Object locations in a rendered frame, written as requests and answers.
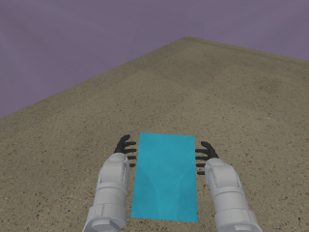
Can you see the carton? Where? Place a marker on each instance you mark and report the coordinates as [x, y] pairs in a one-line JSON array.
[[165, 178]]

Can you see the left robot forearm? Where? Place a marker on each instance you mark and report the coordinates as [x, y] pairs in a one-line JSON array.
[[109, 208]]

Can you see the robot left hand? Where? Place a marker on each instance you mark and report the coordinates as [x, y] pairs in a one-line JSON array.
[[121, 148]]

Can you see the robot right hand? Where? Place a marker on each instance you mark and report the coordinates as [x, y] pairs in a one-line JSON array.
[[209, 151]]

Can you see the right robot forearm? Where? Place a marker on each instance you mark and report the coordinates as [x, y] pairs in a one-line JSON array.
[[232, 213]]

